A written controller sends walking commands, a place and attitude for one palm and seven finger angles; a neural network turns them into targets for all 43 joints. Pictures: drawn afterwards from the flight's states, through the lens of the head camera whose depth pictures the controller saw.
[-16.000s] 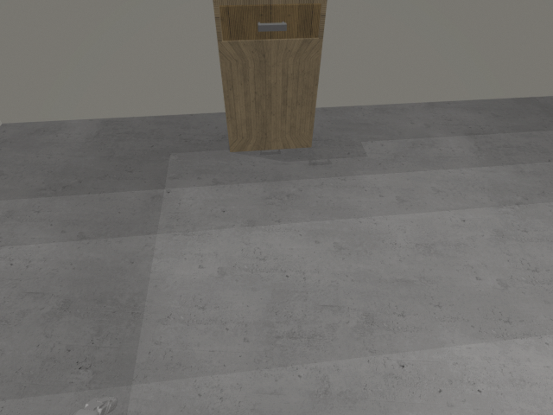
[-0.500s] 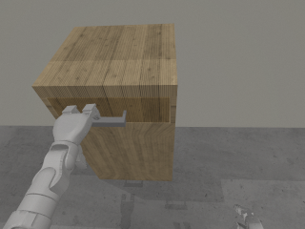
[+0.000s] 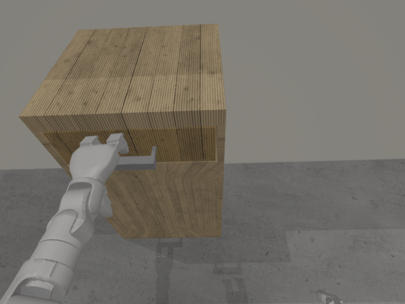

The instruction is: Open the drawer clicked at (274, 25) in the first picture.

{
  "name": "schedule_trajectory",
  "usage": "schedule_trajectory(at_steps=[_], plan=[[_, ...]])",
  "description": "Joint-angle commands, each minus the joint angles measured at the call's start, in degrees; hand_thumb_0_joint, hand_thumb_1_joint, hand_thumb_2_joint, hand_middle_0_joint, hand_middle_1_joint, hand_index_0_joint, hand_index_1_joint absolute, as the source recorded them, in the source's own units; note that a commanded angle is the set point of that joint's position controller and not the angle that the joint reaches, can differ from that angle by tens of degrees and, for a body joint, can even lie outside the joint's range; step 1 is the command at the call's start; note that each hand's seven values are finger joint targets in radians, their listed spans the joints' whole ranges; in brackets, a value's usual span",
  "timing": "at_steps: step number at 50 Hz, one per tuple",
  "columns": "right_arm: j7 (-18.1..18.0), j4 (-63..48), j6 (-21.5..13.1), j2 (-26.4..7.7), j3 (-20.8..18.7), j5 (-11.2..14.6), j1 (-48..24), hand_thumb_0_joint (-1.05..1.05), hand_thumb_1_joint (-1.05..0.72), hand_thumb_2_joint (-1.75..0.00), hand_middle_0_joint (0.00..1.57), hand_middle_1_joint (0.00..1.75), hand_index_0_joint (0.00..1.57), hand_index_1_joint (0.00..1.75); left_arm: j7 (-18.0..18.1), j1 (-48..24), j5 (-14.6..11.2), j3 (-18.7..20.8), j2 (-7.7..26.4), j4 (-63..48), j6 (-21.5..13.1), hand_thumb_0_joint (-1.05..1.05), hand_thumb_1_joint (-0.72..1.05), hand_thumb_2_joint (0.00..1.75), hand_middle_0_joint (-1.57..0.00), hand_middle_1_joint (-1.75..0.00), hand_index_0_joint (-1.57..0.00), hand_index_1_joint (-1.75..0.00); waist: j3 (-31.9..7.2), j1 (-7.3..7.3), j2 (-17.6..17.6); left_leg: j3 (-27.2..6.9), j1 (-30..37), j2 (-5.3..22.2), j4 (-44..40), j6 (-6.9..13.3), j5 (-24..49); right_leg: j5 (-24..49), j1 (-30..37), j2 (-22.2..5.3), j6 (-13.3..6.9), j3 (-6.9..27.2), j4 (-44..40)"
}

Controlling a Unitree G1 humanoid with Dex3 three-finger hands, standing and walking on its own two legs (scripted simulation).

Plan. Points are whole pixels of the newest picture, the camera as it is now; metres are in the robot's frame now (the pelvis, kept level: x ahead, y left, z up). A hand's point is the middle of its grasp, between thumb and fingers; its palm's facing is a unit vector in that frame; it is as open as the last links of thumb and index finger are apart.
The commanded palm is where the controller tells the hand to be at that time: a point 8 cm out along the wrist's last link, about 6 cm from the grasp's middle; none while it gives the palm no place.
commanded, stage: move the hooked fingers above the handle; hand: left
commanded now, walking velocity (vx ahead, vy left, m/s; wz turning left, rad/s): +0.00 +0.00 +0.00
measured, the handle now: (133, 156) +0.48 +0.22 -0.04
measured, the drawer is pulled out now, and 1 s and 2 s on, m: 0.00 0.00 0.00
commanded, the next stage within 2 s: none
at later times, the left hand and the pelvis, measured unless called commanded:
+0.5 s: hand (120, 165) +0.41 +0.22 +0.02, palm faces -0.07 -0.01 -1.00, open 13.8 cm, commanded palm +0.40 +0.22 +0.07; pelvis -0.01 +0.00 -0.01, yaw +0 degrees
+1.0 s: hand (124, 165) +0.41 +0.22 +0.01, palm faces -0.07 -0.04 -1.00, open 13.8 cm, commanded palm +0.40 +0.22 +0.08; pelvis -0.01 +0.01 -0.01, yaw -1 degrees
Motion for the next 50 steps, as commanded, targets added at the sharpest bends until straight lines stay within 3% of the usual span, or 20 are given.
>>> schedule_trajectory(at_steps=[1, 2, 5, 6, 12, 14, 17, 21, 22, 26, 28, 30, 33, 35, 41, 42, 45, 48, 50], plan=[[-0.55, -6.68, -2.19, -7.24, -2.86, -0.16, -0.60, 0.00, -0.90, -0.90, 0.20, 0.30, 0.20, 0.30, 2.36, -23.16, 0.58, 4.57, 11.26, -11.16, -2.93, 0.00, -0.50, 0.30, -0.30, -1.20, -0.30, -1.20, -17.43, -1.10, -1.43, 2.45, 13.39, -3.33, -0.14, 3.47, 20.41, 26.35, 1.09, 2.55, -1.59, -1.90, -3.89], [-0.53, -6.37, -2.28, -7.11, -2.90, -0.23, -0.26, 0.00, -0.90, -0.90, 0.20, 0.30, 0.20, 0.30, 2.54, -24.44, 0.53, 3.29, 9.98, -10.49, -3.44, 0.00, -0.50, 0.30, -0.30, -1.20, -0.30, -1.20, -16.82, -1.53, -1.14, 2.41, 13.30, -3.30, 0.16, 3.48, 20.09, 26.02, 0.22, 2.48, -1.60, -1.96, -3.78], [-0.53, -5.45, -2.19, -7.23, -3.00, -0.33, 0.93, 0.00, -0.90, -0.90, 0.20, 0.30, 0.20, 0.30, 3.94, -27.83, 1.32, 4.48, 11.08, -6.52, -4.36, 0.00, -0.50, 0.30, -0.30, -1.20, -0.30, -1.20, -15.97, -2.19, -2.31, 1.94, 11.84, -3.15, 0.64, 3.28, 18.31, 22.85, -1.95, 2.61, -1.77, -2.37, -3.28], [-0.38, -5.47, -2.25, -7.17, -3.07, -0.24, 1.19, 0.00, -0.90, -0.90, 0.20, 0.30, 0.20, 0.30, 4.51, -29.65, 1.67, 3.85, 10.66, -6.39, -4.65, 0.00, -0.50, 0.30, -0.30, -1.20, -0.30, -1.20, -16.96, -2.17, -0.78, 2.02, 12.05, -3.25, 0.82, 3.36, 17.53, 22.17, -2.82, 2.60, -1.72, -2.15, -3.24], [-0.06, -4.82, -1.86, -7.38, -3.33, -0.28, 2.91, 0.00, -0.90, -0.90, 0.20, 0.30, 0.20, 0.30, 8.32, -31.05, 3.10, 8.07, 14.45, 1.26, -3.24, 0.00, -0.50, 0.30, -0.30, -1.20, -0.30, -1.20, -20.65, -1.01, -0.94, 2.47, 9.36, -3.11, 1.76, 3.17, 17.84, 22.86, -1.73, 2.78, -1.95, -2.06, -1.73], [0.14, -4.74, -1.64, -7.48, -3.27, -0.16, 3.01, 0.00, -0.90, -0.90, 0.20, 0.30, 0.20, 0.30, 8.86, -32.44, 3.36, 6.41, 12.90, 3.79, -2.17, 0.00, -0.50, 0.30, -0.30, -1.20, -0.30, -1.20, -19.71, -1.84, -1.41, 2.73, 8.37, -3.02, 1.88, 3.16, 17.67, 23.15, -2.53, 2.79, -1.87, -2.21, -1.72], [0.37, -4.87, -1.61, -7.73, -3.48, -0.12, 4.00, 0.00, -0.90, -0.90, 0.20, 0.30, 0.20, 0.30, 8.75, -31.80, 3.40, 7.08, 13.73, 6.40, -1.20, 0.00, -0.50, 0.30, -0.30, -1.20, -0.30, -1.20, -21.41, -1.53, -2.29, 3.05, 7.98, -3.01, 2.17, 3.35, 18.35, 24.75, -1.17, 2.89, -1.78, -1.93, -1.68], [0.13, -4.32, -1.73, -8.19, -3.53, 0.03, 5.46, 0.00, -0.90, -0.90, 0.20, 0.30, 0.20, 0.30, 7.30, -37.00, 2.68, 2.61, 10.01, 9.39, -1.14, 0.00, -0.50, 0.30, -0.30, -1.20, -0.30, -1.20, -18.24, -4.34, -4.62, 2.81, 6.73, -2.72, 1.95, 3.75, 14.71, 21.53, -3.93, 2.80, -1.32, -1.77, -2.95], [-0.13, -3.96, -1.75, -8.46, -3.64, 0.03, 5.94, 0.00, -0.90, -0.90, 0.20, 0.30, 0.20, 0.30, 7.05, -37.72, 2.77, 4.20, 12.21, 9.86, -1.59, 0.00, -0.50, 0.30, -0.30, -1.20, -0.30, -1.20, -18.52, -4.41, -5.63, 2.80, 6.43, -2.72, 2.04, 3.89, 14.34, 21.50, -3.51, 2.69, -1.23, -1.54, -3.06], [-0.50, -3.47, -1.97, -8.24, -3.83, -0.34, 7.42, 0.00, -0.90, -0.90, 0.20, 0.30, 0.20, 0.30, 7.13, -42.63, 3.29, 4.36, 13.35, 7.61, -4.92, 0.00, -0.50, 0.30, -0.30, -1.20, -0.30, -1.20, -21.83, -4.85, -0.79, 2.31, 7.65, -2.86, 3.29, 3.91, 15.67, 21.78, -4.92, 2.79, -1.52, -1.00, -1.90], [-0.34, -3.17, -2.07, -8.03, -3.96, -0.51, 8.08, 0.00, -0.90, -0.90, 0.20, 0.30, 0.20, 0.30, 8.15, -41.29, 3.57, 5.06, 13.07, 8.66, -5.92, 0.00, -0.50, 0.30, -0.30, -1.20, -0.30, -1.20, -22.07, -4.42, -0.16, 2.18, 7.40, -2.79, 3.83, 3.78, 16.13, 21.26, -5.98, 3.02, -1.71, -1.37, -1.34], [-0.12, -3.06, -2.00, -8.08, -3.95, -0.67, 8.40, 0.00, -0.90, -0.90, 0.20, 0.30, 0.20, 0.30, 9.43, -40.86, 3.80, 7.95, 15.90, 9.49, -6.31, 0.00, -0.50, 0.30, -0.30, -1.20, -0.30, -1.20, -23.07, -3.63, 0.79, 2.12, 6.57, -2.86, 4.26, 3.57, 16.93, 21.42, -5.42, 3.23, -1.99, -1.60, -0.56], [0.32, -2.84, -1.76, -8.27, -3.92, -0.57, 8.65, 0.00, -0.90, -0.90, 0.20, 0.30, 0.20, 0.30, 11.44, -39.58, 4.43, 9.56, 17.43, 12.36, -4.75, 0.00, -0.50, 0.30, -0.30, -1.20, -0.30, -1.20, -22.90, -3.18, -0.07, 2.51, 4.40, -2.79, 4.17, 3.54, 16.51, 21.67, -5.15, 3.35, -1.82, -1.77, -0.23], [0.75, -3.13, -1.48, -8.47, -3.81, -0.53, 8.33, 0.00, -0.90, -0.90, 0.20, 0.30, 0.20, 0.30, 12.00, -37.73, 4.51, 10.92, 18.61, 13.95, -3.15, 0.00, -0.50, 0.30, -0.30, -1.20, -0.30, -1.20, -23.43, -2.08, 0.39, 2.83, 3.81, -2.81, 3.88, 3.30, 17.43, 22.35, -3.96, 3.50, -2.05, -1.94, 0.16], [1.05, -3.87, -1.62, -8.71, -4.36, -0.09, 8.54, 0.00, -0.90, -0.90, 0.20, 0.30, 0.20, 0.30, 9.32, -36.35, 2.82, 4.09, 10.77, 12.31, -0.98, 0.00, -0.50, 0.30, -0.30, -1.20, -0.30, -1.20, -23.93, -3.86, -2.01, 2.85, 7.68, -2.09, 2.96, 3.59, 18.26, 22.88, -4.00, 3.69, -1.71, -2.30, -1.43], [0.80, -3.68, -1.58, -8.82, -4.38, -0.01, 8.37, 0.00, -0.90, -0.90, 0.20, 0.30, 0.20, 0.30, 8.47, -37.30, 2.41, 2.79, 9.79, 11.97, -1.14, 0.00, -0.50, 0.30, -0.30, -1.20, -0.30, -1.20, -22.28, -4.85, -2.67, 2.73, 7.92, -2.06, 2.75, 3.74, 16.93, 21.84, -4.75, 3.62, -1.54, -2.19, -2.19], [0.02, -3.62, -1.76, -8.64, -4.21, -0.24, 8.16, 0.00, -0.90, -0.90, 0.20, 0.30, 0.20, 0.30, 7.35, -41.57, 1.99, 1.63, 9.43, 7.55, -3.55, 0.00, -0.50, 0.30, -0.30, -1.20, -0.30, -1.20, -20.89, -5.82, -2.21, 2.02, 9.37, -1.95, 2.27, 3.94, 16.14, 19.92, -5.78, 3.41, -1.60, -2.10, -2.75], [-0.44, -2.99, -1.94, -8.48, -4.07, -0.43, 8.30, 0.00, -0.90, -0.90, 0.20, 0.30, 0.20, 0.30, 8.42, -44.37, 3.08, 3.63, 12.25, 5.63, -5.82, 0.00, -0.50, 0.30, -0.30, -1.20, -0.30, -1.20, -20.63, -5.67, 0.72, 1.30, 10.56, -2.02, 2.55, 3.77, 15.71, 17.81, -8.27, 3.50, -1.78, -2.21, -2.32], [-0.45, -2.97, -1.97, -8.44, -3.70, -0.38, 8.14, 0.00, -0.90, -0.90, 0.20, 0.30, 0.20, 0.30, 9.93, -45.08, 3.72, 5.70, 14.55, 6.96, -6.07, 0.00, -0.50, 0.30, -0.30, -1.20, -0.30, -1.20, -18.90, -5.35, 0.69, 0.91, 8.99, -2.19, 2.43, 3.59, 14.29, 15.54, -8.98, 3.53, -2.06, -2.55, -2.06]])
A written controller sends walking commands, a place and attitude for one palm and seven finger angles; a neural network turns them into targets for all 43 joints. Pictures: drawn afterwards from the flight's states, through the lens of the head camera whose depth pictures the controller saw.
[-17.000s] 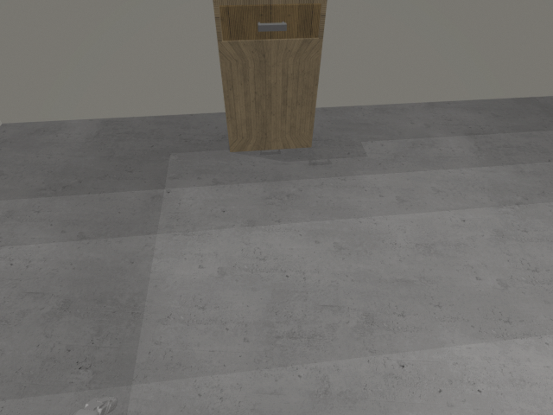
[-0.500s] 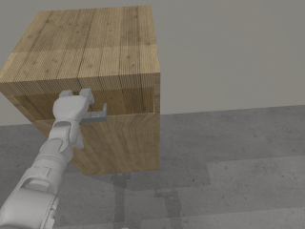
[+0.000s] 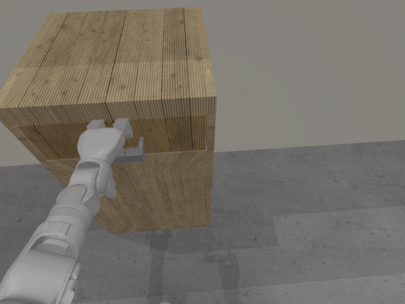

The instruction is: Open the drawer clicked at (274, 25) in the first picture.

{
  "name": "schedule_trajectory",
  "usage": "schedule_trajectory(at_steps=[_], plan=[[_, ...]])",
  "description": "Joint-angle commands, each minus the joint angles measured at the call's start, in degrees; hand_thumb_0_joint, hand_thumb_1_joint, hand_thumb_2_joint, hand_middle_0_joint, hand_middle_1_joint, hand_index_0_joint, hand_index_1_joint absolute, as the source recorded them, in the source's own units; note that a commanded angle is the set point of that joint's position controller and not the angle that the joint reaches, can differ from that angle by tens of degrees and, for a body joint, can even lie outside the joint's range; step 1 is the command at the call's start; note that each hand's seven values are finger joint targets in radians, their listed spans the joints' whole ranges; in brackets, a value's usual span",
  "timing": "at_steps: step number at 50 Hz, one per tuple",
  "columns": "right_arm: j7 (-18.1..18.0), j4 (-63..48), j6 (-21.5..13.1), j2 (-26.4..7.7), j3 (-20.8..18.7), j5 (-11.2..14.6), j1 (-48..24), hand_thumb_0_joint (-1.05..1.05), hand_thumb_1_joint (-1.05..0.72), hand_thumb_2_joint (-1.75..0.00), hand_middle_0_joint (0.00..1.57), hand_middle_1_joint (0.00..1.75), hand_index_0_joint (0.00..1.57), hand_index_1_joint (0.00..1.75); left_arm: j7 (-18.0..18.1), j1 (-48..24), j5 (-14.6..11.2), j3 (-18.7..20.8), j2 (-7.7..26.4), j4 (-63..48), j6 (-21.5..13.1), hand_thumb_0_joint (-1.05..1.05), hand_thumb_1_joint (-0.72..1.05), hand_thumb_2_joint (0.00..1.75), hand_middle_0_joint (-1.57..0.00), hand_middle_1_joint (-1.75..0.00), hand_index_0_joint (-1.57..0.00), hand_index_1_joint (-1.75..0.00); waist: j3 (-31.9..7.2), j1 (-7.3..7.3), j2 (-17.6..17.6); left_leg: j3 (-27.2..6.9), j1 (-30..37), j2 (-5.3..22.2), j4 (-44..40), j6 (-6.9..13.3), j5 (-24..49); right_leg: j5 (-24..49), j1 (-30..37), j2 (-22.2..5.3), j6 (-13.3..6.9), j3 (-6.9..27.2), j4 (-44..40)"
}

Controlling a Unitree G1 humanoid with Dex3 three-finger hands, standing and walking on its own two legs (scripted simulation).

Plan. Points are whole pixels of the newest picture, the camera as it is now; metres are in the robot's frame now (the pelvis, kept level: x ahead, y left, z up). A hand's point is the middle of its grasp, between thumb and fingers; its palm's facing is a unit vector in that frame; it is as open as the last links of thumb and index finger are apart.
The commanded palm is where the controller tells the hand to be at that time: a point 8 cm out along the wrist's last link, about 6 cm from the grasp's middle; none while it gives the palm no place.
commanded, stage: move the hooked fingers above the handle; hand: left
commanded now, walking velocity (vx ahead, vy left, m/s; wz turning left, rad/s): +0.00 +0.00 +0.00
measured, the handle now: (119, 148) +0.49 +0.22 -0.03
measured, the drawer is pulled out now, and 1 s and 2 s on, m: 0.00 0.00 0.00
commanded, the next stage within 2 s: none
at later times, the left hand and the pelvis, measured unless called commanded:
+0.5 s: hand (112, 156) +0.42 +0.20 +0.03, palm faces -0.04 -0.03 -1.00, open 13.8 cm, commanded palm +0.40 +0.21 +0.09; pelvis +0.00 -0.01 +0.00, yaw +0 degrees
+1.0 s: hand (119, 152) +0.43 +0.19 +0.03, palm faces -0.02 -0.05 -1.00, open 13.8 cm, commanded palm +0.41 +0.22 +0.09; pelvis +0.00 -0.01 +0.00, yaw +0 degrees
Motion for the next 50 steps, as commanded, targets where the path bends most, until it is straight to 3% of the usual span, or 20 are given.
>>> schedule_trajectory(at_steps=[1, 4, 5, 8, 10, 12, 14, 17, 18, 21, 22, 26, 28, 32, 34, 36, 40, 43, 48, 50], plan=[[-0.63, -4.55, -1.78, -8.68, -2.60, -0.11, 2.67, 0.00, -0.90, -0.90, 0.20, 0.30, 0.20, 0.30, 5.49, -30.68, 1.84, 7.28, 16.17, -12.28, -1.72, 0.00, -0.50, 0.30, -0.30, -1.20, -0.30, -1.20, -17.15, -1.25, 1.85, 0.65, 17.73, -2.48, -2.81, 2.56, 14.77, 14.62, -2.11, 3.24, -2.97, -3.02, -4.94], [0.00, -4.64, -1.61, -8.51, -2.29, -0.22, 2.42, 0.00, -0.90, -0.90, 0.20, 0.30, 0.20, 0.30, 7.58, -27.95, 2.10, 8.87, 16.75, -7.78, 1.02, 0.00, -0.50, 0.30, -0.30, -1.20, -0.30, -1.20, -18.36, 0.13, 1.81, 1.28, 16.26, -2.68, -2.48, 2.28, 16.00, 15.89, -0.96, 3.35, -3.21, -3.35, -4.26], [0.24, -4.74, -1.42, -8.73, -2.24, -0.35, 2.44, 0.00, -0.90, -0.90, 0.20, 0.30, 0.20, 0.30, 7.72, -26.81, 2.10, 11.03, 18.84, -6.61, 2.00, 0.00, -0.50, 0.30, -0.30, -1.20, -0.30, -1.20, -20.48, 1.22, 1.80, 1.49, 16.00, -2.73, -2.39, 2.07, 17.32, 17.04, 0.82, 3.39, -3.33, -3.37, -3.60], [0.89, -5.56, -0.99, -8.49, -2.37, -0.05, 2.20, 0.00, -0.90, -0.90, 0.20, 0.30, 0.20, 0.30, 6.38, -23.52, 1.82, 6.32, 13.18, -3.35, 5.64, 0.00, -0.50, 0.30, -0.30, -1.20, -0.30, -1.20, -21.40, 0.92, 0.90, 2.67, 16.22, -2.60, -2.15, 1.98, 19.31, 20.67, 1.80, 3.38, -3.01, -3.35, -3.81], [0.76, -5.68, -0.57, -8.95, -2.25, 0.06, 2.53, 0.00, -0.90, -0.90, 0.20, 0.30, 0.20, 0.30, 4.95, -22.46, 1.21, 7.57, 14.64, -1.74, 6.51, 0.00, -0.50, 0.30, -0.30, -1.20, -0.30, -1.20, -20.37, 0.78, -2.98, 2.77, 14.90, -2.44, -2.65, 2.24, 18.79, 21.35, 3.94, 3.21, -2.78, -3.22, -4.52], [0.36, -6.29, -0.08, -9.06, -2.14, 0.24, 2.06, 0.00, -0.90, -0.90, 0.20, 0.30, 0.20, 0.30, 4.06, -23.10, 1.33, 7.20, 15.39, -2.87, 6.92, 0.00, -0.50, 0.30, -0.30, -1.20, -0.30, -1.20, -20.08, 0.77, -3.58, 3.24, 14.43, -2.59, -3.01, 2.59, 17.75, 21.99, 5.07, 2.91, -2.40, -2.61, -5.09], [-0.10, -6.57, -0.07, -9.02, -2.13, 0.33, 1.71, 0.00, -0.90, -0.90, 0.20, 0.30, 0.20, 0.30, 2.95, -23.37, 1.26, 6.33, 14.69, -4.52, 6.25, 0.00, -0.50, 0.30, -0.30, -1.20, -0.30, -1.20, -19.20, 0.36, -4.55, 3.31, 14.50, -2.73, -3.24, 2.85, 17.28, 22.59, 5.71, 2.70, -2.27, -2.30, -5.82], [-0.76, -7.08, -0.57, -8.68, -2.44, 0.17, 1.30, 0.00, -0.90, -0.90, 0.20, 0.30, 0.20, 0.30, 1.70, -24.40, 0.56, 5.54, 13.70, -11.10, 1.95, 0.00, -0.50, 0.30, -0.30, -1.20, -0.30, -1.20, -20.41, 0.04, -1.84, 2.78, 17.32, -2.67, -3.10, 3.04, 18.05, 22.67, 5.39, 2.71, -2.45, -1.98, -5.76], [-0.85, -7.22, -0.92, -8.37, -2.68, 0.02, 1.23, 0.00, -0.90, -0.90, 0.20, 0.30, 0.20, 0.30, 1.41, -25.04, 0.15, 3.57, 11.19, -13.88, 0.44, 0.00, -0.50, 0.30, -0.30, -1.20, -0.30, -1.20, -20.92, -0.31, -0.41, 2.62, 18.73, -2.72, -2.75, 3.06, 19.13, 23.22, 4.73, 2.74, -2.47, -1.95, -5.69], [-0.91, -6.45, -1.42, -8.04, -2.96, -0.14, 1.61, 0.00, -0.90, -0.90, 0.20, 0.30, 0.20, 0.30, 2.10, -24.69, 0.24, 4.35, 11.71, -16.06, -2.52, 0.00, -0.50, 0.30, -0.30, -1.20, -0.30, -1.20, -19.83, -0.57, 0.81, 1.97, 19.67, -2.66, -2.18, 2.94, 19.13, 21.61, 2.66, 3.01, -2.58, -2.11, -5.42], [-0.86, -6.06, -1.42, -8.11, -2.99, -0.11, 1.72, 0.00, -0.90, -0.90, 0.20, 0.30, 0.20, 0.30, 2.74, -24.79, 0.51, 4.46, 11.76, -15.02, -2.66, 0.00, -0.50, 0.30, -0.30, -1.20, -0.30, -1.20, -17.60, -1.09, -0.12, 1.69, 18.88, -2.63, -2.05, 2.88, 18.11, 20.36, 1.19, 3.08, -2.64, -2.35, -5.47], [0.05, -5.23, -1.44, -8.11, -2.94, -0.11, 1.66, 0.00, -0.90, -0.90, 0.20, 0.30, 0.20, 0.30, 6.00, -24.27, 1.27, 6.97, 13.61, -13.73, -1.42, 0.00, -0.50, 0.30, -0.30, -1.20, -0.30, -1.20, -19.10, 0.30, 1.67, 1.86, 18.04, -3.00, -2.01, 2.58, 18.28, 20.10, 1.60, 3.15, -2.96, -2.52, -4.69], [0.24, -4.94, -1.26, -8.26, -2.79, -0.01, 1.32, 0.00, -0.90, -0.90, 0.20, 0.30, 0.20, 0.30, 7.11, -23.53, 1.69, 7.73, 14.43, -10.71, 0.70, 0.00, -0.50, 0.30, -0.30, -1.20, -0.30, -1.20, -18.36, 0.38, 0.01, 2.11, 16.19, -3.02, -2.21, 2.46, 17.20, 19.79, 1.91, 3.17, -2.88, -2.61, -4.70], [0.06, -5.08, -0.99, -8.84, -2.37, 0.38, 0.98, 0.00, -0.90, -0.90, 0.20, 0.30, 0.20, 0.30, 6.24, -23.50, 1.18, 9.00, 17.40, -6.85, 4.39, 0.00, -0.50, 0.30, -0.30, -1.20, -0.30, -1.20, -18.64, 0.83, -2.69, 3.25, 13.80, -3.20, -2.98, 2.76, 15.72, 21.44, 5.71, 2.62, -2.38, -1.79, -5.69], [-0.19, -5.68, -0.94, -8.76, -2.27, 0.53, 0.63, 0.00, -0.90, -0.90, 0.20, 0.30, 0.20, 0.30, 4.48, -22.86, 0.81, 6.76, 15.44, -6.27, 5.26, 0.00, -0.50, 0.30, -0.30, -1.20, -0.30, -1.20, -18.66, 0.31, -2.73, 3.66, 14.11, -3.40, -3.02, 2.91, 16.10, 23.40, 6.63, 2.47, -2.19, -1.62, -6.15], [-0.45, -5.96, -0.99, -8.78, -2.47, 0.55, 0.65, 0.00, -0.90, -0.90, 0.20, 0.30, 0.20, 0.30, 2.42, -23.02, 0.36, 5.33, 14.02, -7.86, 4.02, 0.00, -0.50, 0.30, -0.30, -1.20, -0.30, -1.20, -20.27, -0.09, -3.09, 3.54, 15.48, -3.34, -3.03, 3.05, 16.80, 24.40, 7.18, 2.40, -1.98, -1.35, -6.25], [-1.23, -6.10, -1.48, -8.69, -2.44, 0.39, 1.08, 0.00, -0.90, -0.90, 0.20, 0.30, 0.20, 0.30, -0.53, -24.48, -1.20, 2.45, 11.07, -10.56, 0.21, 0.00, -0.50, 0.30, -0.30, -1.20, -0.30, -1.20, -16.90, -1.72, -2.75, 2.78, 16.39, -3.32, -3.00, 3.22, 15.36, 22.08, 4.83, 2.22, -2.03, -1.43, -6.96], [-1.30, -5.51, -1.82, -8.45, -2.64, 0.21, 1.76, 0.00, -0.90, -0.90, 0.20, 0.30, 0.20, 0.30, -0.03, -26.61, -0.47, 2.18, 10.76, -12.26, -2.40, 0.00, -0.50, 0.30, -0.30, -1.20, -0.30, -1.20, -15.94, -2.19, -1.82, 2.15, 16.94, -3.17, -2.20, 3.22, 15.12, 20.06, 1.11, 2.46, -2.11, -1.53, -6.53], [-0.62, -4.95, -1.74, -8.28, -2.75, -0.23, 2.41, 0.00, -0.90, -0.90, 0.20, 0.30, 0.20, 0.30, 5.21, -27.10, 1.30, 9.03, 16.86, -12.78, -3.37, 0.00, -0.50, 0.30, -0.30, -1.20, -0.30, -1.20, -21.02, 0.05, 1.69, 1.81, 16.40, -3.28, -0.44, 2.69, 18.75, 21.65, 1.25, 2.91, -2.76, -1.96, -3.58], [-0.24, -4.49, -1.56, -8.49, -2.69, -0.53, 2.38, 0.00, -0.90, -0.90, 0.20, 0.30, 0.20, 0.30, 7.24, -24.19, 1.50, 13.44, 20.66, -9.99, -1.60, 0.00, -0.50, 0.30, -0.30, -1.20, -0.30, -1.20, -22.19, 1.68, 0.00, 2.14, 14.41, -3.32, -0.37, 2.50, 20.19, 23.59, 3.90, 2.95, -2.83, -2.26, -2.82]])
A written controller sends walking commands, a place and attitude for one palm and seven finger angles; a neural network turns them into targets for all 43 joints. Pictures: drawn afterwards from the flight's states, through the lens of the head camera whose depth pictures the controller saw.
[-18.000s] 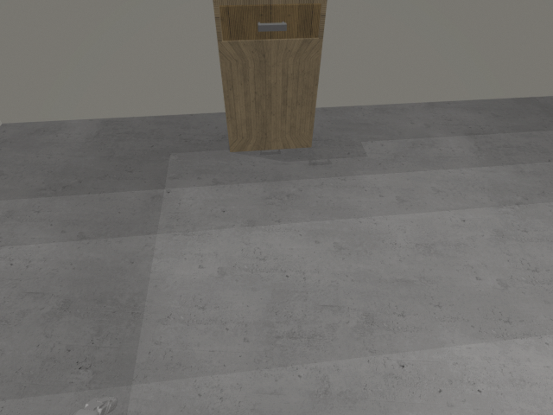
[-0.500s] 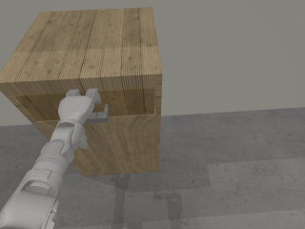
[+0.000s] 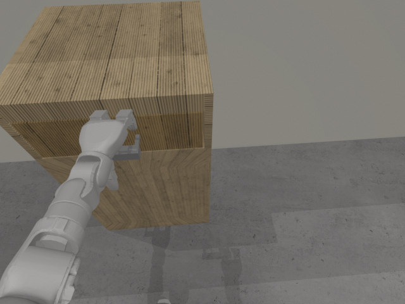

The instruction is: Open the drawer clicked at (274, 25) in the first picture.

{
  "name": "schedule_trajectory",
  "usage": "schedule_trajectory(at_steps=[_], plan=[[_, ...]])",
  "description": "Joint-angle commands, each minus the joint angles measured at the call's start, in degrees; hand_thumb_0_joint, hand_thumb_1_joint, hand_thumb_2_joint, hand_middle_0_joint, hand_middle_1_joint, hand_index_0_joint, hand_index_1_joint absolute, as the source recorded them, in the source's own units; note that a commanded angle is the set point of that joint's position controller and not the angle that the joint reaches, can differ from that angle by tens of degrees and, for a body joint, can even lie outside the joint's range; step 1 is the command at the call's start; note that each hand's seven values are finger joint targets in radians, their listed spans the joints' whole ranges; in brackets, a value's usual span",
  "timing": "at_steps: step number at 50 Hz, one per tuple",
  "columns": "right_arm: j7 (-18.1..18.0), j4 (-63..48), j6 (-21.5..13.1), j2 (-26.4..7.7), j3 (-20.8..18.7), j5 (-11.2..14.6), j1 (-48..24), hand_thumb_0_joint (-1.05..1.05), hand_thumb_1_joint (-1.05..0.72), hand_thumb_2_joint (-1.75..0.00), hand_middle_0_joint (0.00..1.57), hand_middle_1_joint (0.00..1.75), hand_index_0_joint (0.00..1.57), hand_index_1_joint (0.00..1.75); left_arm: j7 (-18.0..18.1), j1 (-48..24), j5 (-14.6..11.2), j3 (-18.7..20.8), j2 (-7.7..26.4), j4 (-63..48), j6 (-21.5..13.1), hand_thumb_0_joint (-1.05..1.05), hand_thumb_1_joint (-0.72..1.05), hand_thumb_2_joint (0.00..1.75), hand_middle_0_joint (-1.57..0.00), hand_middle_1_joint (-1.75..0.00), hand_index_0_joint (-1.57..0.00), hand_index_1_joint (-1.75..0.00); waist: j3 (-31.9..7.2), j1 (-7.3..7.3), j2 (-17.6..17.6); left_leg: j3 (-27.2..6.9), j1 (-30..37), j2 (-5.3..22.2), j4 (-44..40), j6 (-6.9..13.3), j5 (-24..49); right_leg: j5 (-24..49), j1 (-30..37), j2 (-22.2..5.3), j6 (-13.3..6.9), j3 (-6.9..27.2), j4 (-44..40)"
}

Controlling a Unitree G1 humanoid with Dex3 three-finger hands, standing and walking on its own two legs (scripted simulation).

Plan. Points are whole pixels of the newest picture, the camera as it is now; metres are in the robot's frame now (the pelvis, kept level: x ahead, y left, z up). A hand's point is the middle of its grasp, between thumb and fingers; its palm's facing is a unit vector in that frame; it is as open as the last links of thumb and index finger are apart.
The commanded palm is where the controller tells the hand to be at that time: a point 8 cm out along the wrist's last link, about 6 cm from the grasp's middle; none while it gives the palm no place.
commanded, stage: move the hooked fingers above the handle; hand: left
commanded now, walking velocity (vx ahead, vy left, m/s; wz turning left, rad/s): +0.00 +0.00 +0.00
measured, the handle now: (115, 146) +0.49 +0.22 -0.03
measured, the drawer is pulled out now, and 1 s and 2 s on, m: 0.00 0.00 0.00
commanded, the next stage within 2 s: none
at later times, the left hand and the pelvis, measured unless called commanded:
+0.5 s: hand (108, 159) +0.41 +0.21 +0.02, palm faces -0.08 -0.05 -1.00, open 13.8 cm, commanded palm +0.41 +0.23 +0.09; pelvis +0.00 +0.01 +0.00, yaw +0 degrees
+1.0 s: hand (97, 155) +0.42 +0.23 +0.02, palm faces -0.13 -0.03 -0.99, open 13.8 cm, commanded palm +0.41 +0.23 +0.08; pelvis -0.01 +0.00 +0.00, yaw -1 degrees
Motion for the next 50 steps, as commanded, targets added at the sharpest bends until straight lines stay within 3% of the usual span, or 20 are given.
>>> schedule_trajectory(at_steps=[1, 4, 9, 11, 16, 19, 24, 25, 26, 30, 32, 34, 36, 37, 39, 40, 41, 44, 46, 50], plan=[[0.41, -4.15, -0.91, -7.60, -2.25, -0.19, 3.49, 0.00, -0.90, -0.90, 0.20, 0.30, 0.20, 0.30, 6.85, -21.92, 0.55, 12.55, 21.28, -7.79, 3.33, 0.00, -0.50, 0.30, -0.30, -1.20, -0.30, -1.20, -23.27, 2.14, 0.08, 3.07, 14.79, -3.63, -1.29, 3.18, 21.05, 26.11, 6.43, 2.57, -1.89, -1.53, -4.11], [0.81, -4.55, -0.45, -7.68, -2.25, 0.10, 2.99, 0.00, -0.90, -0.90, 0.20, 0.30, 0.20, 0.30, 6.87, -20.50, 0.80, 9.46, 18.19, -4.92, 7.75, 0.00, -0.50, 0.30, -0.30, -1.20, -0.30, -1.20, -22.06, 1.98, 0.57, 4.11, 14.14, -3.48, -1.86, 2.94, 21.25, 27.08, 6.65, 2.66, -1.92, -1.90, -4.48], [0.14, -5.20, 0.37, -8.04, -2.01, 0.62, 2.55, 0.00, -0.90, -0.90, 0.20, 0.30, 0.20, 0.30, 4.59, -20.93, -0.28, 9.95, 20.24, -5.31, 10.00, 0.00, -0.50, 0.30, -0.30, -1.20, -0.30, -1.20, -22.24, 1.72, -3.64, 4.66, 14.45, -3.44, -3.45, 3.55, 19.44, 27.90, 10.79, 2.26, -1.21, -1.29, -6.52], [-0.34, -5.71, 0.32, -8.10, -1.90, 0.84, 2.25, 0.00, -0.90, -0.90, 0.20, 0.30, 0.20, 0.30, 2.94, -19.82, -0.70, 10.24, 20.68, -6.10, 8.95, 0.00, -0.50, 0.30, -0.30, -1.20, -0.30, -1.20, -22.30, 1.91, -3.64, 4.35, 14.80, -3.43, -4.04, 3.71, 19.40, 28.11, 11.42, 2.21, -1.16, -1.11, -6.74], [-0.60, -5.84, -0.88, -7.70, -2.61, 0.68, 2.70, 0.00, -0.90, -0.90, 0.20, 0.30, 0.20, 0.30, -1.84, -19.85, -2.36, -0.44, 8.02, -11.70, 3.89, 0.00, -0.50, 0.30, -0.30, -1.20, -0.30, -1.20, -17.39, -1.35, -1.85, 3.09, 19.91, -2.83, -4.06, 3.83, 19.11, 23.81, 4.74, 2.61, -1.41, -1.83, -8.25], [-0.70, -5.24, -1.11, -7.64, -2.69, 0.33, 3.27, 0.00, -0.90, -0.90, 0.20, 0.30, 0.20, 0.30, -2.52, -21.38, -2.91, -1.30, 7.29, -12.75, 1.49, 0.00, -0.50, 0.30, -0.30, -1.20, -0.30, -1.20, -13.93, -2.21, -1.73, 2.26, 20.33, -2.78, -4.05, 3.82, 16.08, 19.29, 1.36, 2.58, -1.63, -2.09, -8.82], [-0.40, -4.27, -1.42, -7.55, -2.61, 0.06, 3.98, 0.00, -0.90, -0.90, 0.20, 0.30, 0.20, 0.30, 2.37, -27.97, -0.47, 4.91, 14.29, -13.93, -0.75, 0.00, -0.50, 0.30, -0.30, -1.20, -0.30, -1.20, -17.27, -1.10, 2.37, 1.29, 19.54, -3.09, -2.57, 3.38, 15.87, 16.62, -1.03, 2.73, -2.34, -2.23, -6.31], [-0.47, -4.06, -1.41, -7.86, -2.36, -0.13, 4.15, 0.00, -0.90, -0.90, 0.20, 0.30, 0.20, 0.30, 3.95, -29.19, 0.01, 8.98, 18.98, -13.54, -0.59, 0.00, -0.50, 0.30, -0.30, -1.20, -0.30, -1.20, -18.38, -0.29, 2.13, 1.18, 18.30, -3.15, -2.36, 3.31, 15.79, 16.18, -0.24, 2.80, -2.43, -2.28, -5.72], [-0.44, -4.15, -1.28, -7.79, -2.16, -0.05, 3.69, 0.00, -0.90, -0.90, 0.20, 0.30, 0.20, 0.30, 5.48, -29.35, 0.97, 10.13, 20.58, -12.23, 0.15, 0.00, -0.50, 0.30, -0.30, -1.20, -0.30, -1.20, -19.37, -0.02, 2.86, 1.10, 17.27, -3.26, -2.21, 3.19, 15.43, 16.00, -0.34, 2.85, -2.31, -2.13, -5.15], [0.23, -4.04, -1.00, -7.83, -1.63, -0.42, 2.71, 0.00, -0.90, -0.90, 0.20, 0.30, 0.20, 0.30, 8.67, -26.58, 1.14, 12.00, 21.94, -5.95, 5.85, 0.00, -0.50, 0.30, -0.30, -1.20, -0.30, -1.20, -23.04, 1.74, 2.99, 2.30, 14.98, -3.51, -1.71, 2.78, 17.34, 18.83, 2.77, 3.01, -2.32, -2.49, -3.86], [0.54, -4.12, -0.69, -7.89, -1.74, -0.12, 3.22, 0.00, -0.90, -0.90, 0.20, 0.30, 0.20, 0.30, 7.60, -25.84, 0.84, 8.82, 19.04, -2.42, 9.22, 0.00, -0.50, 0.30, -0.30, -1.20, -0.30, -1.20, -23.54, 1.08, 2.65, 3.13, 15.04, -3.21, -1.72, 2.77, 18.09, 20.92, 3.34, 3.04, -2.06, -2.46, -4.23], [0.50, -4.42, -0.18, -8.33, -1.70, 0.39, 3.82, 0.00, -0.90, -0.90, 0.20, 0.30, 0.20, 0.30, 5.30, -24.87, 0.07, 7.57, 18.34, -0.21, 11.24, 0.00, -0.50, 0.30, -0.30, -1.20, -0.30, -1.20, -21.87, 0.50, -0.63, 3.70, 14.15, -2.99, -2.41, 2.95, 17.52, 21.90, 4.69, 2.88, -1.67, -2.34, -5.43], [-0.04, -4.29, 0.65, -8.72, -1.13, 0.69, 3.43, 0.00, -0.90, -0.90, 0.20, 0.30, 0.20, 0.30, 3.80, -25.43, -0.12, 9.42, 22.16, 1.28, 12.01, 0.00, -0.50, 0.30, -0.30, -1.20, -0.30, -1.20, -21.58, 0.79, -3.47, 3.79, 12.67, -3.12, -3.43, 3.25, 15.93, 21.46, 6.74, 2.53, -1.16, -1.64, -6.40], [-0.43, -4.55, 0.83, -8.66, -1.01, 0.77, 3.27, 0.00, -0.90, -0.90, 0.20, 0.30, 0.20, 0.30, 2.98, -24.53, -0.56, 8.04, 20.64, 2.75, 12.62, 0.00, -0.50, 0.30, -0.30, -1.20, -0.30, -1.20, -19.38, 0.27, -4.88, 4.06, 11.72, -3.22, -3.73, 3.46, 14.22, 20.72, 7.07, 2.33, -1.01, -1.49, -7.15], [-1.05, -4.98, 0.74, -8.69, -0.82, 1.04, 3.09, 0.00, -0.90, -0.90, 0.20, 0.30, 0.20, 0.30, 1.24, -24.12, -0.72, 6.84, 19.62, 3.23, 12.11, 0.00, -0.50, 0.30, -0.30, -1.20, -0.30, -1.20, -16.60, -0.15, -6.28, 4.25, 11.00, -3.33, -4.46, 3.76, 12.15, 19.39, 6.79, 1.99, -0.80, -1.28, -8.53], [-1.35, -4.88, 0.80, -8.94, -0.65, 0.96, 3.23, 0.00, -0.90, -0.90, 0.20, 0.30, 0.20, 0.30, 0.31, -24.25, -0.96, 8.25, 21.21, 3.18, 10.96, 0.00, -0.50, 0.30, -0.30, -1.20, -0.30, -1.20, -16.30, 0.00, -6.76, 4.00, 11.00, -3.11, -4.75, 3.72, 11.97, 18.84, 7.12, 1.87, -0.92, -1.22, -8.62], [-1.52, -5.41, 0.61, -8.72, -0.78, 1.14, 3.46, 0.00, -0.90, -0.90, 0.20, 0.30, 0.20, 0.30, -0.49, -24.58, -0.75, 7.58, 20.97, 0.95, 9.30, 0.00, -0.50, 0.30, -0.30, -1.20, -0.30, -1.20, -17.44, 0.28, -4.61, 3.99, 11.82, -3.14, -4.79, 3.80, 12.54, 19.41, 6.91, 1.90, -0.97, -0.96, -8.36], [-1.76, -5.88, 0.30, -8.44, -0.95, 1.07, 3.84, 0.00, -0.90, -0.90, 0.20, 0.30, 0.20, 0.30, -1.80, -20.53, -1.27, 6.64, 18.46, 1.15, 6.32, 0.00, -0.50, 0.30, -0.30, -1.20, -0.30, -1.20, -15.02, 0.28, -4.60, 4.02, 12.10, -2.97, -4.73, 3.87, 11.91, 18.53, 5.49, 1.97, -1.13, -1.06, -8.64], [-1.66, -6.21, 0.01, -8.37, -1.21, 0.99, 4.42, 0.00, -0.90, -0.90, 0.20, 0.30, 0.20, 0.30, -1.92, -19.54, -1.07, 7.67, 19.04, -0.88, 3.69, 0.00, -0.50, 0.30, -0.30, -1.20, -0.30, -1.20, -16.15, 0.91, -3.71, 3.94, 12.14, -3.05, -4.48, 3.84, 12.27, 18.55, 5.72, 1.98, -1.25, -0.85, -8.30], [-1.26, -5.97, -1.10, -7.74, -2.34, 0.46, 4.89, 0.00, -0.90, -0.90, 0.20, 0.30, 0.20, 0.30, -0.05, -23.76, -0.47, 5.40, 15.32, -8.52, -1.33, 0.00, -0.50, 0.30, -0.30, -1.20, -0.30, -1.20, -17.72, -0.76, -0.55, 3.09, 14.51, -2.81, -2.54, 3.78, 13.38, 17.32, 1.78, 2.44, -1.68, -1.02, -6.96]])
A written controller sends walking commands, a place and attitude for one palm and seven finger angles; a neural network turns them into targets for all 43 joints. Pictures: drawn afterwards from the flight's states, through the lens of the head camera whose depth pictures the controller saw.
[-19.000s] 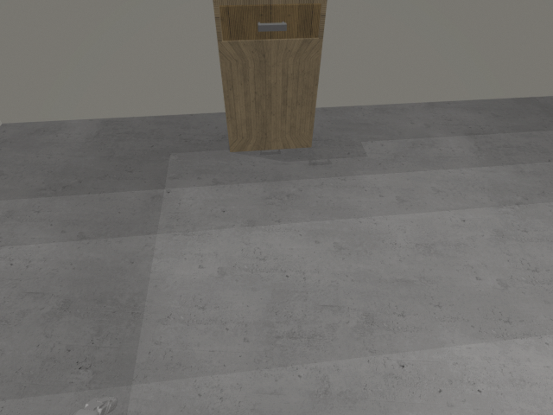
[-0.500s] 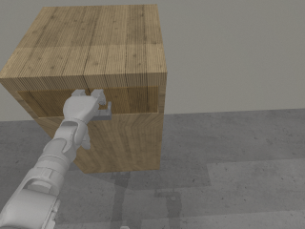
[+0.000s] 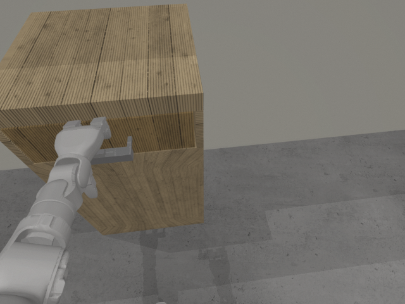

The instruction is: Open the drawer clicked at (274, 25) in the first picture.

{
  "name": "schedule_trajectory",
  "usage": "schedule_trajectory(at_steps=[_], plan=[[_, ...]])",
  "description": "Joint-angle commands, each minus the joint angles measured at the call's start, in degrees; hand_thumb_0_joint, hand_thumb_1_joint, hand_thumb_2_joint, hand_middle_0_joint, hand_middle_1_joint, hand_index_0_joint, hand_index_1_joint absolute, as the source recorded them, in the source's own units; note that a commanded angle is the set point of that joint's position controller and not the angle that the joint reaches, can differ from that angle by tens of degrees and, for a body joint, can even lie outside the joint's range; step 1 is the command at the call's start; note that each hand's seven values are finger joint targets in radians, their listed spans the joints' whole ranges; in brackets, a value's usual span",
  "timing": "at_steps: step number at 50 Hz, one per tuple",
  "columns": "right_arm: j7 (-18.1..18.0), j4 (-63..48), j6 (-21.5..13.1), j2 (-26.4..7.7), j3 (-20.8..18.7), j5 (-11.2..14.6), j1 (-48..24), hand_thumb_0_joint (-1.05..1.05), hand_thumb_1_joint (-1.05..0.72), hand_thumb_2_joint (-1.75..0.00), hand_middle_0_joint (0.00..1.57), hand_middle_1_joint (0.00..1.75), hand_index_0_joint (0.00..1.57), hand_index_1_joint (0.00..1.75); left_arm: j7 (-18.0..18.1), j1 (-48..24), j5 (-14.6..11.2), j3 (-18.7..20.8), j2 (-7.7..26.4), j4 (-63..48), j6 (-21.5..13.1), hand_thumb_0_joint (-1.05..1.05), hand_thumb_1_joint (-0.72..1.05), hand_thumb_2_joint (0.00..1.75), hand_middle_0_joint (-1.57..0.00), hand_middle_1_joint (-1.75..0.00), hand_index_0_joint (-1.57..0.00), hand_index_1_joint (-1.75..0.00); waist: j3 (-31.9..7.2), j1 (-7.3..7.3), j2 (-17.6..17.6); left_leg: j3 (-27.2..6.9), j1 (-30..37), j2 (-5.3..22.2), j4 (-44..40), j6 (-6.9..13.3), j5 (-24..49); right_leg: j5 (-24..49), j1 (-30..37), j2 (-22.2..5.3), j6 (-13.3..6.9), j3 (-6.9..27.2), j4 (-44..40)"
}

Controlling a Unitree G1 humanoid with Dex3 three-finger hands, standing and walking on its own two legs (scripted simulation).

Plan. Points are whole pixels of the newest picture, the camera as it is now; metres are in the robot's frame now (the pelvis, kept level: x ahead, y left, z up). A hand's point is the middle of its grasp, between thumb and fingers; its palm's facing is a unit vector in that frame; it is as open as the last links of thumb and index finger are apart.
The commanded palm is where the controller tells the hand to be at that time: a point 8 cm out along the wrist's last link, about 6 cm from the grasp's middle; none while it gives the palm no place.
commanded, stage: move the hooked fingers above the handle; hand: left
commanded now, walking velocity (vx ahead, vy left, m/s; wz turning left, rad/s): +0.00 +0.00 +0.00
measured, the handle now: (107, 148) +0.49 +0.23 -0.03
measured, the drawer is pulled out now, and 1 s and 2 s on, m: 0.00 0.00 0.00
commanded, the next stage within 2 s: lift the fingers back up to retry in 1.16 s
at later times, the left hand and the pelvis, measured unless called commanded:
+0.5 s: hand (96, 154) +0.43 +0.23 +0.02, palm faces -0.11 -0.02 -0.99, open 13.7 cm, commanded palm +0.42 +0.23 +0.08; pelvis +0.00 +0.00 +0.00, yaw +0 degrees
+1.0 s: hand (103, 147) +0.45 +0.21 +0.03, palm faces -0.05 +0.00 -1.00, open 13.6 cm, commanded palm +0.42 +0.23 +0.08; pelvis +0.01 -0.01 +0.00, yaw +0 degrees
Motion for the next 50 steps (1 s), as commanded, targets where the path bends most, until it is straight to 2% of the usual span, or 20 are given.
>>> schedule_trajectory(at_steps=[1, 3, 5, 6, 10, 11, 15, 16, 19, 22, 25, 29, 30, 33, 36, 38, 42, 44, 47, 50], plan=[[0.02, -4.64, -2.69, -7.93, -4.25, -0.66, 2.44, 0.00, -0.90, -0.90, 0.20, 0.30, 0.20, 0.30, 4.29, -23.63, 0.61, 2.43, 11.73, -17.88, -5.33, 0.00, -0.50, 0.30, -0.30, -1.20, -0.30, -1.20, -19.11, 0.61, 1.80, 1.42, 15.74, -3.38, -0.67, 3.39, 12.79, 15.49, 0.96, 2.19, -2.14, -2.36, -5.40], [0.28, -3.83, -3.20, -7.86, -4.73, -1.01, 2.57, 0.00, -0.90, -0.90, 0.20, 0.30, 0.20, 0.30, 6.34, -27.06, 0.49, 1.59, 10.58, -21.25, -6.35, 0.00, -0.50, 0.30, -0.30, -1.20, -0.30, -1.20, -20.72, -0.57, 3.23, 0.71, 17.64, -3.23, 0.50, 3.30, 13.37, 14.98, -1.12, 2.37, -2.17, -2.64, -4.59], [0.40, -2.69, -3.58, -8.12, -4.86, -1.27, 3.13, 0.00, -0.90, -0.90, 0.20, 0.30, 0.20, 0.30, 8.56, -29.82, 0.45, 3.22, 12.47, -21.82, -6.22, 0.00, -0.50, 0.30, -0.30, -1.20, -0.30, -1.20, -21.69, -1.16, 3.05, 0.06, 17.92, -3.20, 1.23, 3.25, 14.23, 14.88, -1.64, 2.54, -2.28, -3.03, -3.90], [0.65, -2.43, -3.57, -8.24, -4.84, -1.20, 3.34, 0.00, -0.90, -0.90, 0.20, 0.30, 0.20, 0.30, 9.73, -29.86, 0.63, 4.14, 13.53, -21.67, -5.68, 0.00, -0.50, 0.30, -0.30, -1.20, -0.30, -1.20, -23.14, -0.76, 3.77, -0.15, 18.02, -3.38, 1.16, 3.11, 14.10, 14.82, -1.47, 2.63, -2.19, -3.14, -3.58], [1.42, -1.09, -3.38, -8.62, -4.44, -1.24, 2.94, 0.00, -0.90, -0.90, 0.20, 0.30, 0.20, 0.30, 12.63, -29.52, 0.61, 5.62, 14.34, -15.66, -0.03, 0.00, -0.50, 0.30, -0.30, -1.20, -0.30, -1.20, -22.54, -0.24, 3.60, 0.06, 16.74, -3.59, 0.88, 2.80, 14.81, 15.22, -1.15, 2.91, -2.53, -4.04, -3.29], [1.61, -0.95, -3.10, -8.66, -4.21, -1.01, 2.55, 0.00, -0.90, -0.90, 0.20, 0.30, 0.20, 0.30, 12.67, -29.16, 1.08, 5.74, 15.15, -13.43, 1.75, 0.00, -0.50, 0.30, -0.30, -1.20, -0.30, -1.20, -22.53, 0.04, 3.78, 0.27, 16.39, -3.60, 0.38, 2.70, 14.47, 15.25, -0.94, 2.84, -2.33, -3.96, -3.46], [2.07, -1.83, -2.14, -8.79, -3.79, -0.75, 2.21, 0.00, -0.90, -0.90, 0.20, 0.30, 0.20, 0.30, 8.94, -25.34, 0.42, 2.62, 11.82, -7.59, 7.79, 0.00, -0.50, 0.30, -0.30, -1.20, -0.30, -1.20, -22.57, 0.84, 2.46, 1.41, 16.41, -3.48, -0.69, 2.50, 17.16, 19.22, 2.64, 2.92, -2.51, -4.13, -4.06], [2.00, -2.06, -1.77, -8.70, -3.66, -0.48, 2.14, 0.00, -0.90, -0.90, 0.20, 0.30, 0.20, 0.30, 7.90, -25.47, 0.67, 2.08, 11.71, -7.51, 8.12, 0.00, -0.50, 0.30, -0.30, -1.20, -0.30, -1.20, -21.60, 0.65, 0.08, 1.45, 16.24, -3.27, -1.18, 2.68, 17.21, 19.66, 2.96, 2.79, -2.22, -4.13, -4.46], [1.58, -3.42, -1.28, -8.70, -3.32, -0.44, 1.32, 0.00, -0.90, -0.90, 0.20, 0.30, 0.20, 0.30, 5.12, -22.14, -0.01, 0.53, 9.63, -7.08, 8.56, 0.00, -0.50, 0.30, -0.30, -1.20, -0.30, -1.20, -18.89, 0.89, -2.71, 1.95, 15.52, -3.39, -2.14, 3.10, 15.81, 19.84, 4.78, 2.44, -2.05, -3.97, -5.81], [0.73, -4.55, -1.41, -8.61, -3.13, -0.34, 0.80, 0.00, -0.90, -0.90, 0.20, 0.30, 0.20, 0.30, 2.43, -20.81, -0.76, -0.01, 8.78, -8.05, 5.74, 0.00, -0.50, 0.30, -0.30, -1.20, -0.30, -1.20, -15.06, 0.45, -5.19, 1.73, 14.86, -3.31, -2.93, 3.39, 13.45, 18.29, 4.43, 2.08, -1.90, -3.72, -6.74], [0.20, -5.23, -2.15, -8.12, -3.21, -0.65, 0.90, 0.00, -0.90, -0.90, 0.20, 0.30, 0.20, 0.30, 1.71, -24.19, -0.83, -1.35, 7.34, -14.12, 1.08, 0.00, -0.50, 0.30, -0.30, -1.20, -0.30, -1.20, -15.47, -0.10, -3.03, 1.21, 16.45, -3.31, -2.83, 3.45, 12.75, 16.12, 3.05, 1.88, -2.05, -3.43, -6.82], [0.16, -4.49, -2.82, -7.63, -3.68, -0.94, 1.78, 0.00, -0.90, -0.90, 0.20, 0.30, 0.20, 0.30, 5.12, -27.39, 0.91, 1.38, 10.07, -17.74, -2.69, 0.00, -0.50, 0.30, -0.30, -1.20, -0.30, -1.20, -17.29, -0.08, -0.05, 0.52, 17.17, -3.35, -1.14, 3.29, 13.61, 15.39, 0.14, 2.18, -2.26, -3.23, -5.28], [0.25, -4.27, -2.98, -7.53, -3.80, -1.08, 1.87, 0.00, -0.90, -0.90, 0.20, 0.30, 0.20, 0.30, 6.40, -27.38, 1.18, 3.62, 12.12, -18.16, -3.05, 0.00, -0.50, 0.30, -0.30, -1.20, -0.30, -1.20, -18.88, 0.65, 0.66, 0.40, 17.02, -3.41, -0.67, 3.13, 14.37, 15.38, 0.70, 2.27, -2.44, -3.29, -4.58], [1.00, -3.41, -3.09, -7.46, -3.95, -1.29, 2.05, 0.00, -0.90, -0.90, 0.20, 0.30, 0.20, 0.30, 10.17, -27.52, 2.07, 4.72, 12.55, -17.06, -1.46, 0.00, -0.50, 0.30, -0.30, -1.20, -0.30, -1.20, -22.32, 0.95, 2.82, 0.43, 17.27, -3.59, 0.48, 2.77, 16.59, 17.24, 0.18, 2.59, -2.51, -3.56, -3.16], [1.58, -2.52, -2.71, -7.82, -4.01, -1.14, 2.13, 0.00, -0.90, -0.90, 0.20, 0.30, 0.20, 0.30, 11.84, -26.88, 2.27, 5.90, 14.10, -13.64, 2.50, 0.00, -0.50, 0.30, -0.30, -1.20, -0.30, -1.20, -24.25, 1.26, 2.11, 1.00, 16.28, -3.63, 0.70, 2.61, 17.99, 19.63, 2.06, 2.72, -2.38, -3.65, -2.69], [1.93, -2.56, -2.49, -8.00, -4.03, -0.95, 2.12, 0.00, -0.90, -0.90, 0.20, 0.30, 0.20, 0.30, 11.13, -26.03, 1.64, 4.12, 12.23, -12.23, 5.16, 0.00, -0.50, 0.30, -0.30, -1.20, -0.30, -1.20, -24.28, 1.28, 1.96, 1.62, 16.47, -3.64, 0.23, 2.64, 18.83, 21.47, 3.41, 2.75, -2.29, -3.62, -3.36], [1.18, -2.39, -1.46, -8.62, -3.51, -0.47, 1.51, 0.00, -0.90, -0.90, 0.20, 0.30, 0.20, 0.30, 9.00, -25.70, 0.87, 4.59, 14.58, -8.67, 8.40, 0.00, -0.50, 0.30, -0.30, -1.20, -0.30, -1.20, -20.82, 0.89, -2.74, 2.29, 13.57, -3.87, -1.17, 3.18, 15.88, 21.92, 6.67, 2.19, -1.69, -2.96, -5.11], [0.85, -2.73, -1.38, -8.52, -3.19, -0.17, 0.99, 0.00, -0.90, -0.90, 0.20, 0.30, 0.20, 0.30, 7.57, -25.47, 0.70, 3.25, 13.62, -7.82, 8.90, 0.00, -0.50, 0.30, -0.30, -1.20, -0.30, -1.20, -18.44, 0.75, -2.92, 2.59, 13.20, -4.01, -2.09, 3.36, 14.66, 21.25, 6.75, 2.00, -1.61, -2.92, -6.20], [0.09, -3.32, -0.93, -8.70, -2.82, -0.14, 0.54, 0.00, -0.90, -0.90, 0.20, 0.30, 0.20, 0.30, 5.28, -22.15, 0.49, 5.65, 16.87, -7.35, 7.65, 0.00, -0.50, 0.30, -0.30, -1.20, -0.30, -1.20, -18.36, 2.14, -4.33, 2.84, 12.50, -4.00, -2.79, 3.46, 14.26, 21.78, 9.20, 1.63, -1.53, -2.42, -6.41], [-0.39, -4.31, -1.20, -8.47, -2.53, 0.11, 0.13, 0.00, -0.90, -0.90, 0.20, 0.30, 0.20, 0.30, 3.23, -20.28, -0.62, 4.90, 15.52, -7.34, 5.22, 0.00, -0.50, 0.30, -0.30, -1.20, -0.30, -1.20, -15.47, 1.93, -5.43, 2.95, 11.63, -4.02, -3.56, 3.50, 12.18, 20.35, 9.34, 1.24, -1.35, -2.20, -7.62]])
